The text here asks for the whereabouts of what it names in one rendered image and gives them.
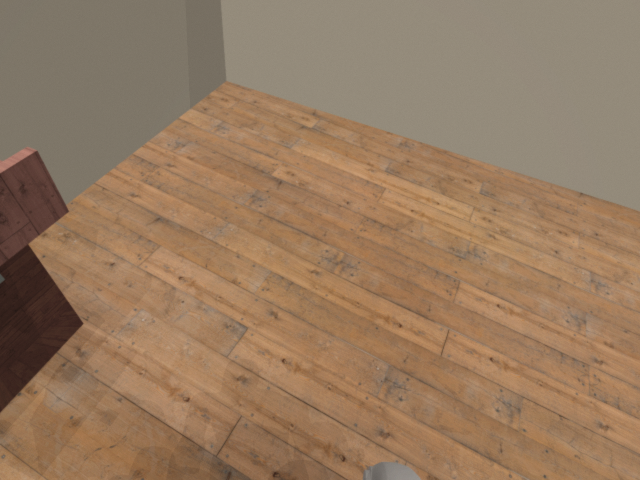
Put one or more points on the drawer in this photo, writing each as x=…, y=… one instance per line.
x=29, y=201

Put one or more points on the cabinet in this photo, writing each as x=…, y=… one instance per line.
x=36, y=320

